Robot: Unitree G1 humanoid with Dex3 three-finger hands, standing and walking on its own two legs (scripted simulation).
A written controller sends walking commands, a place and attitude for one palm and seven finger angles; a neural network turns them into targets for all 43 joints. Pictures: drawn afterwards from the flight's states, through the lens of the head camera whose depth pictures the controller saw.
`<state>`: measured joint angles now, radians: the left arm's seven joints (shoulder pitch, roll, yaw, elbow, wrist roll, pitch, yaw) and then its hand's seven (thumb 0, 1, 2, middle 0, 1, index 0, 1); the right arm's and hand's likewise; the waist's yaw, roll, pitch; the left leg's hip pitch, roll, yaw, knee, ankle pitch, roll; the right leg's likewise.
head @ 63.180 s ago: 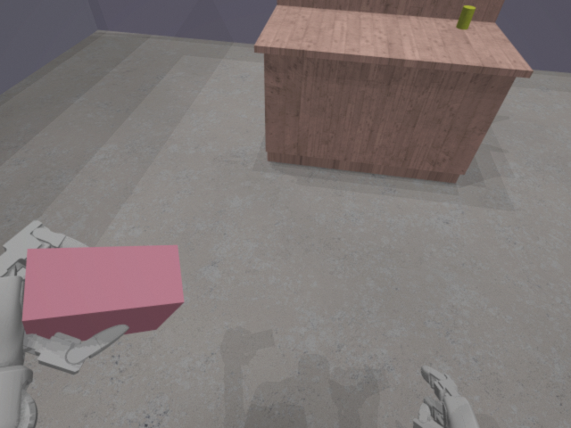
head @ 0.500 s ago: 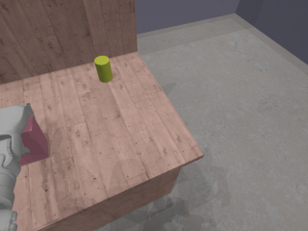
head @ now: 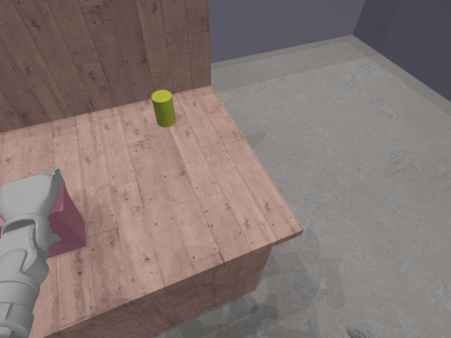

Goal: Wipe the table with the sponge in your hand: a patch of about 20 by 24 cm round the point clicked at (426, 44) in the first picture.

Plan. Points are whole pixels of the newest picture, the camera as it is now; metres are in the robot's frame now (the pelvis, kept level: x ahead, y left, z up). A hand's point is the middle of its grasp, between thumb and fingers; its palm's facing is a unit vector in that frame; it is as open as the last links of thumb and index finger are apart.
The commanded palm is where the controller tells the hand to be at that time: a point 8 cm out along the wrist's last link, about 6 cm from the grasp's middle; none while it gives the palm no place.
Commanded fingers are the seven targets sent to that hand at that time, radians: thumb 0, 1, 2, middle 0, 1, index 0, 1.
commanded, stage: wipe back along the first lane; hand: left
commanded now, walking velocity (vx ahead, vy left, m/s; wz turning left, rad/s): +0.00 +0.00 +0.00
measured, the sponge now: (43, 233) +0.29 +0.39 -0.04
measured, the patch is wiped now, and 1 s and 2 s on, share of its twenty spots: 0.90 0.95 0.95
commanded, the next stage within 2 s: lift the sponge slowly off the table in 0.60 s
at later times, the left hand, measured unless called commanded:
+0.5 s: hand (47, 238) +0.26 +0.34 +0.02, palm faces -0.03 -0.03 -1.00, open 10.5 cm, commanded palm +0.22 +0.32 +0.04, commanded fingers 0.00 0.10 1.30 -1.20 -1.60 -1.20 -1.60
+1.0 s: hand (48, 254) +0.23 +0.32 +0.02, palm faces -0.08 -0.05 -1.00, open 10.4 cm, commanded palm +0.21 +0.32 +0.07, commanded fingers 0.00 0.10 1.30 -1.20 -1.60 -1.20 -1.60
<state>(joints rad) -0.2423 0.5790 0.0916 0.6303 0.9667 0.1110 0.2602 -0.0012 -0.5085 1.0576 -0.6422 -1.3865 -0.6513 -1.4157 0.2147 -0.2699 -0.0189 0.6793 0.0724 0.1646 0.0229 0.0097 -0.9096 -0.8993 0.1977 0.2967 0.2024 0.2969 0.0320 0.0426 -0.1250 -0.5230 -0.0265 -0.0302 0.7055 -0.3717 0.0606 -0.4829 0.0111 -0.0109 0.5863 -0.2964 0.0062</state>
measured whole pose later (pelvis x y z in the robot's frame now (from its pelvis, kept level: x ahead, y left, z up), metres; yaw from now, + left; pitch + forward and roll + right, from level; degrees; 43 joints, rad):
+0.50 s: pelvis +0.01 -0.01 +0.00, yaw +0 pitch +9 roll -3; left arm 0.02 0.50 0.07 0.34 0.95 0.17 0.27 0.00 -0.50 1.06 -0.64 -1.39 -0.64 -1.42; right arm 0.14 -0.26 -0.02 0.66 0.07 0.11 0.02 0.01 -0.91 -0.90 0.20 0.30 0.20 0.30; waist 0.07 0.05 -0.12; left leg -0.44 -0.03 -0.04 0.67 -0.37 0.05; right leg -0.41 0.01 -0.01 0.56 -0.31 0.01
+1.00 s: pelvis +0.01 -0.02 +0.01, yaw +0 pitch +6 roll -2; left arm 0.13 0.50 0.08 0.25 0.93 0.16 0.23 0.00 -0.52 1.06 -0.66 -1.37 -0.67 -1.40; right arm 0.13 -0.26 -0.02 0.68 0.05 0.10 -0.01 0.01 -0.91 -0.90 0.20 0.30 0.20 0.30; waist 0.08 0.06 -0.08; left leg -0.37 -0.02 -0.04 0.62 -0.36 0.03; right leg -0.35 0.02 -0.02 0.54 -0.30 0.00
